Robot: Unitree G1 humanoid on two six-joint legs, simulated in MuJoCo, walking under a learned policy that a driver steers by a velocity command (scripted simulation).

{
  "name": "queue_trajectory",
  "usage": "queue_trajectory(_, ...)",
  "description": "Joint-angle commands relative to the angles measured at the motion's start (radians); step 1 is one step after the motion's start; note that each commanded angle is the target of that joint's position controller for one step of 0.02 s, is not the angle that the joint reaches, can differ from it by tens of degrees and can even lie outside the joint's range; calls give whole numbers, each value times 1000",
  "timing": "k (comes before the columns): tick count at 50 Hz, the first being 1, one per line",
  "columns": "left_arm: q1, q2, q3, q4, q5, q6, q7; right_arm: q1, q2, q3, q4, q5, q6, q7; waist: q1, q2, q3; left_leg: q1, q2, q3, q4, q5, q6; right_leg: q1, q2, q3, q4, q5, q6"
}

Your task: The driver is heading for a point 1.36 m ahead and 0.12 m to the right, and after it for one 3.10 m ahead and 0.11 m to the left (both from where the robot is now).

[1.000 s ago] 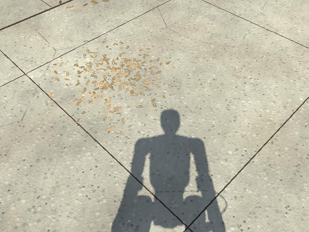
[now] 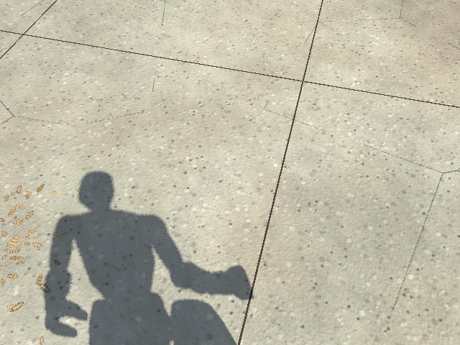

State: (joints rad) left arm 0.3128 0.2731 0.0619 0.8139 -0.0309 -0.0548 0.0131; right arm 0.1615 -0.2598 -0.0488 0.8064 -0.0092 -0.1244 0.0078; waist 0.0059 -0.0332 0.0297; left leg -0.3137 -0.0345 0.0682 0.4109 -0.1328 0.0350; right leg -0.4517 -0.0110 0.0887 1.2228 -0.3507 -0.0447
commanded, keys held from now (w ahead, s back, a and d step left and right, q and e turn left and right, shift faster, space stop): w+e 0.30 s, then w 0.24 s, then w+q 0.46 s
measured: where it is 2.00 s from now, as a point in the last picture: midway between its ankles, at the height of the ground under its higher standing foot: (284, 224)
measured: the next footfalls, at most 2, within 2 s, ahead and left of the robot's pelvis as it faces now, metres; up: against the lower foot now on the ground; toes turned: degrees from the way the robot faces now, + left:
right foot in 0.38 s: +0.34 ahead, -0.19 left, +0.00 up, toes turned -16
left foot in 0.96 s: +0.71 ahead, -0.05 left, +0.00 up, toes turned -4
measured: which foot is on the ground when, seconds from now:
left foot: down 0.00-0.38, up 0.40-0.94, down 0.96-1.00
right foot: up 0.00-0.36, down 0.38-0.98, up 1.00-1.00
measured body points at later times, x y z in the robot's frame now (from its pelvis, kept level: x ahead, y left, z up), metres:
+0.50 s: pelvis +0.26 -0.10 -0.01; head +0.30 -0.12 +0.44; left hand +0.48 +0.12 -0.10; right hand +0.27 -0.39 -0.14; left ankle +0.18 +0.08 -0.63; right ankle +0.30 -0.18 -0.74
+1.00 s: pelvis +0.55 -0.11 -0.02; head +0.60 -0.12 +0.42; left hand +0.62 +0.17 -0.15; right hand +0.72 -0.38 -0.12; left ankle +0.67 -0.05 -0.74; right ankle +0.32 -0.19 -0.69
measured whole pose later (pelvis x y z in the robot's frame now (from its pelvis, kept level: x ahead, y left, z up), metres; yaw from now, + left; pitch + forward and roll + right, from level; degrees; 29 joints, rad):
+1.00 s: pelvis +0.55 -0.11 -0.02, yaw -5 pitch +3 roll +0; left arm 0.33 0.28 0.06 0.82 0.01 -0.06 0.02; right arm 0.10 -0.27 -0.05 0.71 0.02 -0.07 0.06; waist 0.03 0.01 0.03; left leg -0.54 -0.04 0.05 0.63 -0.14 0.12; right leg -0.08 -0.02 -0.10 0.83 -0.48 0.00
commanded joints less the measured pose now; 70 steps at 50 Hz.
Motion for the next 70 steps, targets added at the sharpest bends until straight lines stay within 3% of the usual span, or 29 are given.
queue_trajectory(1, 32, 31, 13, -81, -5, 5, -5, 28, -86, -24, -23, 1, -16, 4, 1, 106, -46, 160, 287, -257, -259, 39, 170, -180, -121, 28, -2, 60, 5)
queue_trajectory(5, -58, 31, 8, -144, 9, 14, -8, 51, -137, -43, 4, 5, -18, 2, -6, 74, -11, 178, 306, -135, -292, 161, 191, -282, -142, 29, -134, 180, 22)
queue_trajectory(10, -216, 22, -3, -201, 8, -3, -43, 84, -173, -48, 16, 10, 4, -5, -63, 72, 14, 230, 275, 25, -265, 206, 145, -249, -117, -58, -417, 394, 14)
queue_trajectory(14, -311, 34, -3, -264, 3, 2, -66, 133, -210, -57, 33, 30, 30, -8, -87, 86, 47, 339, 319, 60, -223, 209, 114, -248, -94, -111, -533, 307, -17)
queue_trajectory(16, -295, 54, 8, -281, 8, 5, -71, 135, -229, -62, 37, 38, 44, -10, -59, 104, 26, 375, 331, 86, -134, 424, 97, -171, -47, -152, -568, 196, -52)
queue_trajectory(18, -86, 112, 46, -234, 12, 7, -64, 118, -238, -60, 37, 40, 59, -16, 74, 107, -93, 334, 296, 138, 154, 708, 67, 133, 52, -205, -654, 198, -107)
queue_trajectory(19, 101, 183, 82, -179, 11, 11, -47, 134, -197, -43, 28, 25, 57, -20, 151, 51, -193, 140, 254, 152, 413, 574, 29, 447, 31, -124, -657, 248, -145)
queue_trajectory(20, 142, 314, 102, -170, 11, 11, -32, 217, -59, 2, -22, -14, 36, -7, 68, -236, -270, -309, 98, 137, 807, -260, -37, 790, -259, 391, -722, 175, -290)
queue_trajectory(21, 182, 262, 81, -189, 15, -3, -37, 198, -108, 1, -14, 23, -3, 8, 102, -191, -464, -418, 30, -107, 989, -453, -34, 865, -382, 755, -906, 93, -386)
queue_trajectory(22, 145, 196, 61, -176, 26, -15, -45, 94, -178, -21, -40, 66, -16, 15, 119, -102, -330, -511, 82, -139, 1012, -370, -18, 797, -346, 594, -911, 160, -323)
queue_trajectory(24, -4, 130, 39, -189, 21, -22, -47, 35, -152, -14, -44, 38, -17, 3, 46, 4, -163, -443, 168, -125, 871, -223, -4, 500, -264, 332, -909, 332, -248)
queue_trajectory(25, -53, 94, 26, -198, 29, -26, -47, 53, -156, -21, -36, 27, -4, 1, 7, -4, -137, -370, 193, -135, 817, -183, -4, 401, -228, 260, -937, 398, -232)
queue_trajectory(28, -65, 102, 26, -181, 29, -48, -44, 107, -116, -19, -17, 23, 36, 2, -37, -4, -109, -307, 197, -126, 734, -111, -25, 302, -207, 161, -1018, 474, -238)
queue_trajectory(31, -27, 114, 30, -142, 36, -57, -30, 38, -94, -15, -32, 19, 53, -1, -18, 0, -46, -394, 197, -129, 613, 37, -48, 308, -195, 58, -1064, 503, -217)
queue_trajectory(36, 9, 125, 29, -97, 41, -57, -15, -78, -69, -8, -62, 30, 46, 15, 40, -17, 12, -399, 143, -122, 348, 280, -31, 355, -173, -79, -1099, 427, -147)
queue_trajectory(42, 59, 138, 35, -37, 30, -36, -5, -196, -50, 3, -137, 30, 37, 54, 86, -9, 63, -480, 105, -77, 201, 194, 13, 556, -242, -144, -1034, 531, -126)
queue_trajectory(46, 14, 187, 46, -48, 26, -7, 18, -104, -96, -20, -159, 28, 41, 71, 9, -77, -46, -274, 3, 39, 200, -8, 79, 601, -241, -203, -795, 1108, -77)
queue_trajectory(47, -4, 196, 46, -53, 25, 2, 24, 25, -136, -42, -134, 29, 44, 66, -65, -75, -117, -100, -38, 55, 170, 1, 108, 559, -219, -229, -622, 1195, -54)
queue_trajectory(48, -10, 192, 40, -64, 25, -1, 30, 184, -198, -72, -104, 29, 48, 51, -148, -31, -202, 184, -13, -32, 128, 69, 154, 384, -180, -243, -376, 1048, -17)
queue_trajectory(49, 80, 77, 3, -104, 53, -25, 18, 278, -307, -98, -97, 22, 52, 31, -106, 211, -329, 580, 256, -481, 131, 93, 309, -23, -35, -229, 20, 309, 47)
queue_trajectory(50, 86, 62, -16, -117, 45, -66, -4, 289, -283, -85, -106, 27, 45, 34, -96, 251, -480, 769, 385, -931, -43, -33, 435, -262, 100, -15, 224, -237, 60)
queue_trajectory(51, -25, 137, 4, -140, 5, -92, -20, 271, -219, -71, -106, 23, 47, 31, -137, 162, -375, 712, 345, -793, -78, -87, 362, -362, 25, 57, 243, -165, 36)
queue_trajectory(52, -87, 137, -1, -163, -3, -103, -23, 207, -183, -61, -118, 28, 47, 27, -110, 91, -240, 548, 304, -644, -89, -46, 316, -370, -21, 34, 161, -74, 21)
queue_trajectory(53, -108, 129, 0, -163, 18, -103, -15, 135, -159, -52, -136, 31, 50, 26, -61, 10, -150, 376, 261, -544, -105, 49, 285, -322, -58, 15, 65, -25, 26)
queue_trajectory(54, -102, 140, 10, -165, 37, -93, -8, 90, -133, -42, -155, 24, 51, 24, -24, 13, -107, 254, 229, -478, -131, 140, 273, -252, -85, 9, -4, 8, 37)
queue_trajectory(58, -72, 98, 5, -175, 52, -50, 1, 74, -158, -49, -166, 19, 47, 8, 23, 67, -71, 54, 168, -360, -181, 300, 276, -163, -91, -30, -168, 87, 95)
queue_trajectory(63, -263, 54, -15, -217, 43, -55, -4, 143, -178, -55, -142, 36, 64, -16, -56, 116, -58, 19, 93, -300, -141, 179, 197, -86, -18, -51, -556, 392, 117)
queue_trajectory(66, -320, 76, -10, -230, 28, -69, -23, 191, -175, -52, -124, 37, 73, -19, -86, 136, -64, 98, 137, -367, -98, 97, 185, -61, 2, -39, -666, 426, 105)
queue_trajectory(70, -225, 112, 15, -209, 62, -95, -30, 168, -147, -43, -121, 24, 94, -35, -19, 163, -95, 219, 111, -392, 141, 405, 95, 69, 35, -63, -832, 481, 21)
